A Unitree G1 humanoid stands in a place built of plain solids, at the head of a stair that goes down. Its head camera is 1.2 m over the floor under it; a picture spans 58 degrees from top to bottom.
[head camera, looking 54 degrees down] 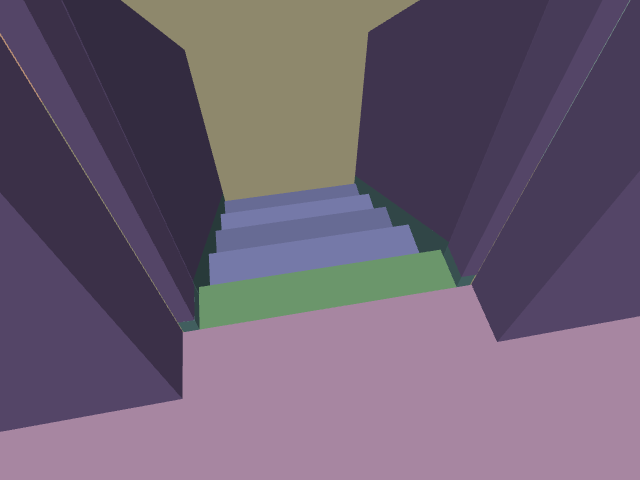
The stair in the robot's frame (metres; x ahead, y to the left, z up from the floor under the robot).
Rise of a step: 0.19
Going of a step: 0.26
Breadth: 0.81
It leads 10 degrees to the left of straight ahead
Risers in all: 5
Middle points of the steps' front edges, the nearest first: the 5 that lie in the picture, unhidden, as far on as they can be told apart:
0.76 -0.01 0.00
1.02 0.04 -0.19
1.27 0.08 -0.38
1.52 0.13 -0.56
1.78 0.18 -0.75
